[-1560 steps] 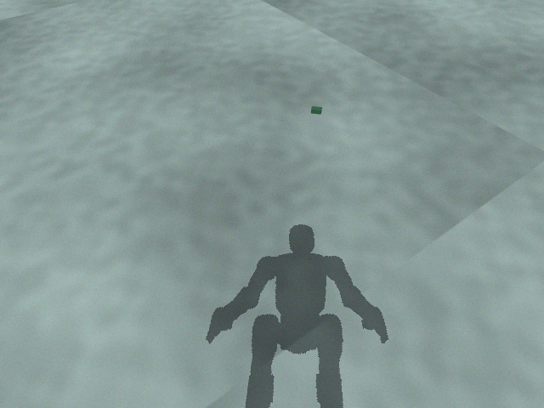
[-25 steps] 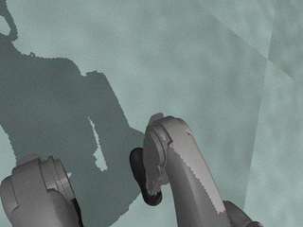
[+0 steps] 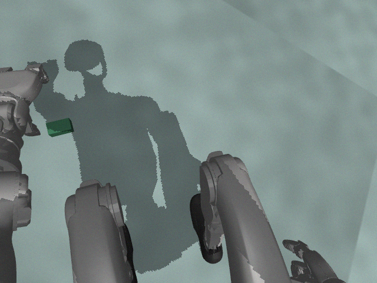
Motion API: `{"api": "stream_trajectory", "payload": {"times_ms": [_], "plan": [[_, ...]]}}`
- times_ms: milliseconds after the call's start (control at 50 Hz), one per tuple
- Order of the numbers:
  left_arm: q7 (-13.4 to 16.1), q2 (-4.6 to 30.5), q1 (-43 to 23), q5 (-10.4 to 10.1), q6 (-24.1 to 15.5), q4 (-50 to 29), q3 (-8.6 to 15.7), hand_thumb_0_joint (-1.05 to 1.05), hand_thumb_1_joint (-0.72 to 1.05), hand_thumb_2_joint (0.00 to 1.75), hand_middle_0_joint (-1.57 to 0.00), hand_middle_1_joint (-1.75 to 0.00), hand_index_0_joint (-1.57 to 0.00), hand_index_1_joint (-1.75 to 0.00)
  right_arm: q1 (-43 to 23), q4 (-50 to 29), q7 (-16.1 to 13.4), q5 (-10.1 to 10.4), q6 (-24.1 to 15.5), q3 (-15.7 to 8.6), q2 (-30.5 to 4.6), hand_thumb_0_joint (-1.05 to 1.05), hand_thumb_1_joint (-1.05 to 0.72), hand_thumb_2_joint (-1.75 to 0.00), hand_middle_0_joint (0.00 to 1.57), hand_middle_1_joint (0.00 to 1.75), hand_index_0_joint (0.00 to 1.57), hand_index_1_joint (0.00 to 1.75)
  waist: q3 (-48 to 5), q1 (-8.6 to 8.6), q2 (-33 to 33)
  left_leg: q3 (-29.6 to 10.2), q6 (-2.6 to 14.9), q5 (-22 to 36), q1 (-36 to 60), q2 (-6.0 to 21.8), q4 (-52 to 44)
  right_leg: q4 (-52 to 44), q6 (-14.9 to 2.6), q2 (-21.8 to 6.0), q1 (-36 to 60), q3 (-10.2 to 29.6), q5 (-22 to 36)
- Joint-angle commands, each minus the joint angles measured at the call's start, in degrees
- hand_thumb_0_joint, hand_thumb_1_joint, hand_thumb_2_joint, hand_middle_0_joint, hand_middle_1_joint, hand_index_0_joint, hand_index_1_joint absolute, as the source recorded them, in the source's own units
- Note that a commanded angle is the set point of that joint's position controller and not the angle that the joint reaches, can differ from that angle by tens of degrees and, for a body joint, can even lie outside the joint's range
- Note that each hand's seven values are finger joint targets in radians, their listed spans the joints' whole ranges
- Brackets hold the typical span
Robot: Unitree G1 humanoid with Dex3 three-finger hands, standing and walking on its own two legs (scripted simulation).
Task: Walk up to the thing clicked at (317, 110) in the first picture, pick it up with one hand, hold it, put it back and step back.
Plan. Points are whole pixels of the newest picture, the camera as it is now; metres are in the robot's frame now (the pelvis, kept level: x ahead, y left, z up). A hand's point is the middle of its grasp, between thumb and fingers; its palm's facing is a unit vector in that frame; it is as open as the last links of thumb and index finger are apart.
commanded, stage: withdraw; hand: left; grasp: from above
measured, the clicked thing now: (60, 127) +0.52 +0.27 -0.35
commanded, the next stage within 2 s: home in 0.14 s
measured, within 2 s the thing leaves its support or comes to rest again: neither
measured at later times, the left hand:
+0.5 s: hand (31, 102) +0.53 +0.28 -0.17, palm faces -0.32 -0.10 -0.94, open 11.7 cm
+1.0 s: hand out of the picture +0.33 +0.25 +0.04, palm faces -0.18 -0.77 -0.61, open 7.5 cm
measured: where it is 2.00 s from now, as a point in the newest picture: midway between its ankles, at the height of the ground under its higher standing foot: (168, 255)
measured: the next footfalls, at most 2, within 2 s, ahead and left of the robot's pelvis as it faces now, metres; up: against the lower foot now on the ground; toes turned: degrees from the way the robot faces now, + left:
none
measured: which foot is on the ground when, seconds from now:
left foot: down 0.00-1.00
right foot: down 0.00-1.00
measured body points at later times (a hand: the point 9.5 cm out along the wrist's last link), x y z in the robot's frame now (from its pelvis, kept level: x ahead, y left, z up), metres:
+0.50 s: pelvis +0.02 +0.00 -0.03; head +0.27 +0.06 +0.34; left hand +0.54 +0.28 -0.12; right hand +0.03 -0.25 -0.13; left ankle +0.09 +0.13 -0.33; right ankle +0.12 -0.13 -0.33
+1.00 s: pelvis +0.02 +0.00 +0.15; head +0.17 +0.04 +0.57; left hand +0.34 +0.29 +0.08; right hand +0.23 -0.25 +0.05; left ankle +0.09 +0.13 -0.33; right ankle +0.12 -0.13 -0.33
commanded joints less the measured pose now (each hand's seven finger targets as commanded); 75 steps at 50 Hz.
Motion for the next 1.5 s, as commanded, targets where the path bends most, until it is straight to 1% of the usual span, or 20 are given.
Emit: {"api": "stream_trajectory", "payload": {"times_ms": [0,80,140,180,200,280,300,340,400,500,560,620,700,740,780,800,960,1100,1300,1480], "plan": [[4.80,13.54,-20.72,2.07,-2.77,-1.92,1.26,0.00,-0.26,0.81,-0.29,-0.78,-0.29,-0.78,10.27,0.70,-1.40,-0.83,-0.51,-2.64,-11.50,0.00,-0.89,-0.90,0.20,0.30,0.20,0.30,-29.67,-3.05,10.80,5.07,1.94,0.17,16.56,-1.78,-11.42,-11.81,-4.16,3.50,17.11,-2.30,-0.83],[8.73,15.85,-24.80,4.07,-4.68,1.48,2.24,0.00,-0.26,0.80,-0.29,-0.78,-0.30,-0.77,11.04,1.18,-1.28,-2.02,-1.61,-1.57,-12.49,0.00,-0.89,-0.89,0.20,0.30,0.20,0.30,-30.84,-4.47,13.50,4.28,1.64,0.84,18.85,-1.71,-9.98,-9.09,-4.08,3.20,14.05,-3.84,0.55],[11.94,20.06,-27.37,5.81,-5.51,1.91,4.36,0.00,-0.25,0.79,-0.30,-0.77,-0.31,-0.76,11.50,1.17,-1.16,-2.89,-2.31,-1.42,-13.71,0.00,-0.90,-0.89,0.20,0.30,0.20,0.30,-33.45,-3.98,18.06,3.66,1.16,1.62,22.48,-1.59,-9.67,-7.08,-4.14,2.95,12.68,-5.02,2.31],[13.47,19.84,-27.97,6.56,-5.14,1.81,4.95,0.00,-0.26,0.80,-0.28,-0.80,-0.29,-0.79,12.00,1.31,-1.00,-3.61,-3.01,-1.61,-13.58,0.00,-0.89,-0.89,0.20,0.30,0.20,0.30,-33.67,-4.35,20.97,3.47,0.68,1.72,25.11,-1.32,-9.64,-5.79,-4.35,2.94,11.21,-5.68,2.83],[14.24,20.07,-29.58,6.60,-5.02,-0.02,5.48,0.00,-0.18,0.88,-0.26,-0.72,-0.24,-0.74,12.87,1.60,-0.90,-3.91,-3.35,-1.74,-13.94,0.00,-0.88,-0.89,0.20,0.30,0.20,0.30,-34.37,-5.09,22.78,3.61,0.63,2.34,25.80,-1.35,-9.64,-5.67,-4.16,2.73,11.16,-6.10,3.86],[15.98,20.46,-27.69,5.92,-2.56,-4.35,7.52,0.00,-0.18,0.88,-0.27,-0.72,-0.24,-0.74,14.72,1.76,-0.09,-4.06,-4.45,-2.46,-13.82,0.00,-0.88,-0.89,0.20,0.30,0.20,0.30,-41.41,-4.14,27.30,4.11,0.36,7.80,29.55,-1.03,-8.37,-3.76,-4.25,2.43,11.89,-6.45,8.86],[15.89,19.43,-24.84,5.18,-1.52,-4.07,7.46,0.00,-0.26,0.80,-0.28,-0.79,-0.29,-0.78,14.63,2.03,0.23,-3.93,-4.62,-2.77,-13.54,0.00,-0.89,-0.89,0.20,0.30,0.20,0.30,-42.04,-3.03,27.13,4.21,0.26,8.85,30.15,-1.05,-8.63,-3.69,-4.38,2.44,12.04,-6.37,9.62],[15.35,19.68,-22.13,3.75,0.38,-9.78,8.42,0.00,-0.10,0.96,-0.26,-0.67,-0.23,-0.69,15.94,1.67,0.76,-3.25,-4.55,-3.73,-13.49,0.00,-0.88,-0.89,0.20,0.30,0.20,0.30,-48.35,-1.46,28.06,4.87,0.39,12.70,32.53,-1.07,-8.99,-4.51,-4.27,2.53,16.21,-6.18,12.88],[13.19,18.56,-16.04,-0.61,4.06,-14.50,9.77,0.00,0.13,0.93,-0.24,-0.56,-0.22,-0.58,16.92,1.68,1.64,-1.56,-3.68,-5.82,-12.92,0.00,-0.89,-0.90,0.20,0.30,0.20,0.30,-53.56,1.40,27.14,5.79,0.70,16.22,34.62,-0.99,-11.23,-6.59,-4.12,2.69,21.46,-5.24,15.57],[6.41,12.87,-6.28,-10.00,8.26,-24.24,9.81,0.00,0.47,0.84,-0.20,-0.38,-0.19,-0.39,16.67,0.91,2.13,1.50,-1.33,-9.04,-11.22,0.00,-0.90,-0.90,0.20,0.30,0.20,0.30,-53.96,4.94,20.87,6.30,1.42,15.84,34.40,-0.98,-15.80,-11.41,-4.01,2.92,26.87,-3.36,14.75],[1.33,8.13,1.44,-16.72,9.82,-29.76,9.15,0.00,0.66,0.79,-0.18,-0.28,-0.18,-0.29,15.18,-0.50,1.76,3.12,-0.15,-9.73,-10.42,0.00,-0.90,-0.90,0.20,0.30,0.20,0.30,-47.37,4.59,13.83,5.56,2.08,12.37,31.01,-1.13,-19.13,-16.00,-3.75,2.78,29.14,-2.87,12.48],[-3.22,4.51,9.71,-22.76,10.65,-37.24,8.89,0.00,0.89,0.90,-0.20,-0.30,-0.20,-0.30,12.65,-2.72,0.79,4.18,0.57,-10.41,-9.84,0.00,-0.90,-0.90,0.20,0.30,0.20,0.30,-43.25,6.24,10.23,4.33,2.09,9.19,32.06,-1.03,-23.21,-20.01,-3.92,2.47,29.65,-2.22,9.32],[-6.47,-1.46,17.93,-30.82,11.48,-48.92,6.67,0.00,0.90,0.90,-0.20,-0.30,-0.20,-0.30,8.01,-5.96,-0.72,5.34,0.42,-11.10,-8.15,0.00,-0.90,-0.90,0.20,0.30,0.20,0.30,-40.34,7.51,9.04,2.97,1.75,3.24,36.98,-0.40,-30.27,-25.07,-3.74,2.20,31.78,-1.43,4.69],[-6.65,-2.20,21.09,-33.75,12.21,-52.57,7.87,0.00,0.90,0.90,-0.20,-0.30,-0.20,-0.30,6.77,-6.41,-1.71,5.93,0.02,-11.39,-8.19,0.00,-0.90,-0.90,0.20,0.30,0.20,0.30,-39.37,8.08,8.64,2.00,1.58,2.15,40.62,-0.18,-33.02,-27.08,-3.76,1.98,32.45,-1.34,4.32],[-6.59,-5.25,22.27,-36.58,12.72,-57.77,5.74,0.00,0.90,0.90,-0.20,-0.30,-0.20,-0.30,5.27,-6.96,-2.49,6.35,-0.66,-11.26,-7.10,0.00,-0.90,-0.90,0.20,0.30,0.20,0.30,-39.48,7.60,9.26,2.58,1.52,3.01,43.71,-0.02,-34.92,-29.44,-3.59,1.93,34.62,-0.69,5.46],[-6.41,-5.26,22.86,-37.86,13.10,-59.74,6.41,0.00,0.90,0.90,-0.20,-0.30,-0.20,-0.30,4.94,-6.88,-2.97,6.52,-1.11,-11.11,-7.21,0.00,-0.90,-0.90,0.20,0.30,0.20,0.30,-39.72,8.26,10.07,2.20,1.28,3.88,45.73,-0.03,-36.24,-29.92,-3.61,1.63,35.61,-0.62,6.18],[-4.52,-10.36,39.12,-49.48,18.59,-69.08,6.85,0.00,0.90,0.90,-0.20,-0.30,-0.20,-0.30,-0.57,-9.30,-7.28,7.84,-4.85,-10.11,-5.68,0.00,-0.90,-0.90,0.20,0.30,0.20,0.30,-35.64,9.73,8.36,1.81,1.06,-1.44,56.07,-0.22,-47.69,-41.72,-2.97,1.33,46.44,0.97,1.96],[-3.62,-14.10,50.48,-60.64,23.56,-76.31,7.13,0.00,0.90,0.90,-0.20,-0.30,-0.20,-0.30,-2.62,-11.25,-10.22,8.26,-7.67,-8.61,-3.28,0.00,-0.90,-0.90,0.20,0.30,0.20,0.30,-31.35,9.85,4.99,3.39,1.45,2.31,64.03,-0.28,-55.08,-52.25,-2.67,1.45,58.32,2.08,3.99],[-3.68,-20.59,67.20,-68.91,29.67,-83.52,8.18,0.00,0.90,0.90,-0.20,-0.30,-0.20,-0.30,0.75,-12.64,-14.69,8.42,-10.91,-5.94,-0.85,0.00,-0.90,-0.90,0.20,0.30,0.20,0.30,-23.58,11.01,4.48,2.18,0.82,10.55,78.71,0.16,-69.37,-64.75,-2.54,1.65,73.24,1.24,11.23],[-4.84,-23.19,82.09,-71.45,32.71,-93.55,7.60,0.00,0.90,0.90,-0.20,-0.30,-0.20,-0.30,3.91,-15.31,-17.28,7.72,-13.50,-5.66,0.26,0.00,-0.90,-0.90,0.20,0.30,0.20,0.30,-17.40,11.95,3.65,4.30,0.74,20.14,88.79,-0.57,-78.23,-75.94,-2.05,2.22,86.82,0.14,18.96]]}}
